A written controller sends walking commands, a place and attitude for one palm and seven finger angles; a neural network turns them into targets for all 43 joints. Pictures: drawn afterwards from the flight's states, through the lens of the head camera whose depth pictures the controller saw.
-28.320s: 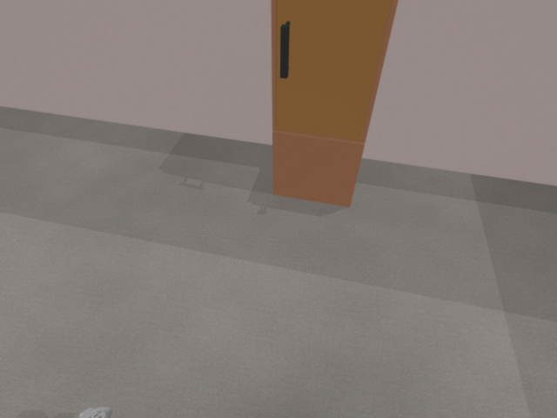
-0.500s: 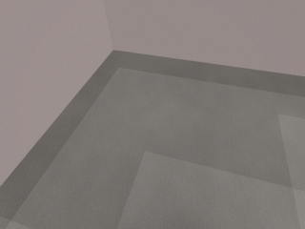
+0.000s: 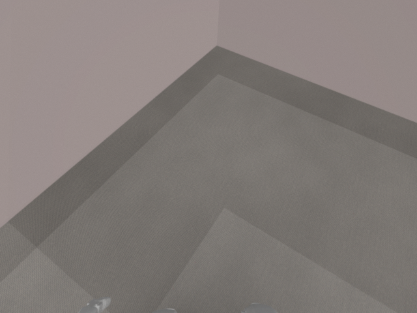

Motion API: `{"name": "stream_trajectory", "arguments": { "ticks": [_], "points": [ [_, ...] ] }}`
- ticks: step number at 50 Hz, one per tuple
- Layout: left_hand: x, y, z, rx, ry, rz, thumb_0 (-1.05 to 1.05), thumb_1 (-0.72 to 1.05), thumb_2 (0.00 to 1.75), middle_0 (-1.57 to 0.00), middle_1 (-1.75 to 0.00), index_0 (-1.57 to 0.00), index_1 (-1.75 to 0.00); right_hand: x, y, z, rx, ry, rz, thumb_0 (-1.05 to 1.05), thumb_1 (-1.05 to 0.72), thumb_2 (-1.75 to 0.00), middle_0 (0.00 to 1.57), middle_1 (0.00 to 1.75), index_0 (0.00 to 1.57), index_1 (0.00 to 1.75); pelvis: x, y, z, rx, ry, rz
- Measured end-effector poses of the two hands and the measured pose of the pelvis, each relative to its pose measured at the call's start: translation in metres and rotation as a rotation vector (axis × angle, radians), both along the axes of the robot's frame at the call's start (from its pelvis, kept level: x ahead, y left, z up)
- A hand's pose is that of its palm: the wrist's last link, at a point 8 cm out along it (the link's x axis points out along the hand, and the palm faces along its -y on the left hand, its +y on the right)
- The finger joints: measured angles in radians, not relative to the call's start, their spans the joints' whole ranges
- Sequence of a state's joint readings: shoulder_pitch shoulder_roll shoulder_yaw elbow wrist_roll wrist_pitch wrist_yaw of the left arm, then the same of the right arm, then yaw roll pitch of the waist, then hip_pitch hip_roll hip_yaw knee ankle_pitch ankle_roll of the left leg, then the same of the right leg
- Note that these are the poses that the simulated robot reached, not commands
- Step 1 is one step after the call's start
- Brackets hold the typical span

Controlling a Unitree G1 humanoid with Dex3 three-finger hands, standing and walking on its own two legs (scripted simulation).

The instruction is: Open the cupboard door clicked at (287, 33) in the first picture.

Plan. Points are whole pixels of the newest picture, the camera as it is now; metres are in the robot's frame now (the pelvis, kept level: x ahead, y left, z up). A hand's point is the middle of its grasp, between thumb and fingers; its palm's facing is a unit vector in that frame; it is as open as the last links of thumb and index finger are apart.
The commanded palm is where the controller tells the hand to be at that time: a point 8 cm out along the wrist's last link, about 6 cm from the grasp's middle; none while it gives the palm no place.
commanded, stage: turn to face it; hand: left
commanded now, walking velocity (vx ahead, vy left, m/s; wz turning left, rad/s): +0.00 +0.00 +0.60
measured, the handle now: out of the picture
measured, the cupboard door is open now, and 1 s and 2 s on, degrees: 51 51 51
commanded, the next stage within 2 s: none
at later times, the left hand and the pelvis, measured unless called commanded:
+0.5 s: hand out of the picture +0.00 +0.16 -0.18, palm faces +0.36 -0.90 -0.25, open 7.4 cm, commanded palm none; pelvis +0.03 -0.05 -0.01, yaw +21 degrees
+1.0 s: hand out of the picture +0.01 +0.10 -0.15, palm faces +0.61 -0.75 -0.24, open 7.4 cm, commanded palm none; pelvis +0.06 -0.10 +0.01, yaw +40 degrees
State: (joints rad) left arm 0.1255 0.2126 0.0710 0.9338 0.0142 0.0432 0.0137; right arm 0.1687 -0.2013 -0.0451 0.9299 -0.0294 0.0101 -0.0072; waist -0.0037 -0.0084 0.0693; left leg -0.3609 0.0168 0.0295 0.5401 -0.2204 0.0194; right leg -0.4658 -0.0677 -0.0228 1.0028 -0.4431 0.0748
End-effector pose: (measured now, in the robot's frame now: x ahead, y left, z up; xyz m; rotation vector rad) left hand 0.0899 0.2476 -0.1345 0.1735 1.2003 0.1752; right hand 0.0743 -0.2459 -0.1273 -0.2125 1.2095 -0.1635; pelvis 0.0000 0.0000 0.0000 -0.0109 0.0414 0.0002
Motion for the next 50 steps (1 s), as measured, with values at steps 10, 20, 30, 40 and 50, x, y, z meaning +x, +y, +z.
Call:
{"name": "stream_trajectory", "arguments": {
  "ticks": [10, 20, 30, 40, 50],
  "points": [
    [-0.008, -0.031, 0.022, 0.086, -0.077, 0.092, 0.01, 0.9, 0.9, -0.2, -0.3, -0.2, -0.3, 0.055, -0.053, -0.016, 0.024, 0.015, 0.097, 0.0, -0.91, -0.9, 0.2, 0.3, 0.21, 0.3, 0.014, -0.047, -0.004, 0.031, -0.016, 0.142],
    [-0.079, -0.052, 0.009, 0.025, 0.054, 0.269, 0.01, 0.9, 0.9, -0.2, -0.3, -0.2, -0.3, 0.127, -0.032, 0.003, 0.023, -0.012, 0.294, 0.01, -0.91, -0.9, 0.19, 0.29, 0.2, 0.3, 0.029, -0.056, 0.004, 0.062, -0.018, 0.288],
    [-0.113, -0.038, -0.006, 0.024, 0.085, 0.442, 0.01, 0.9, 0.9, -0.2, -0.3, -0.2, -0.3, 0.159, 0.0, 0.002, -0.011, -0.052, 0.47, 0.0, -0.91, -0.9, 0.2, 0.3, 0.21, 0.3, 0.032, -0.057, -0.006, 0.022, -0.023, 0.425],
    [-0.092, -0.065, 0.015, 0.111, -0.042, 0.505, 0.01, 0.9, 0.9, -0.2, -0.3, -0.2, -0.29, 0.18, -0.026, -0.022, 0.031, 0.025, 0.525, 0.0, -0.91, -0.9, 0.2, 0.3, 0.21, 0.3, 0.053, -0.094, -0.012, 0.033, -0.02, 0.546],
    [-0.12, -0.117, 0.014, 0.018, 0.009, 0.643, 0.01, 0.9, 0.9, -0.2, -0.3, -0.2, -0.3, 0.22, -0.002, 0.001, 0.023, 0.03, 0.656, 0.01, -0.91, -0.9, 0.19, 0.29, 0.2, 0.3, 0.065, -0.098, 0.006, 0.062, -0.009, 0.688]
  ]
}}
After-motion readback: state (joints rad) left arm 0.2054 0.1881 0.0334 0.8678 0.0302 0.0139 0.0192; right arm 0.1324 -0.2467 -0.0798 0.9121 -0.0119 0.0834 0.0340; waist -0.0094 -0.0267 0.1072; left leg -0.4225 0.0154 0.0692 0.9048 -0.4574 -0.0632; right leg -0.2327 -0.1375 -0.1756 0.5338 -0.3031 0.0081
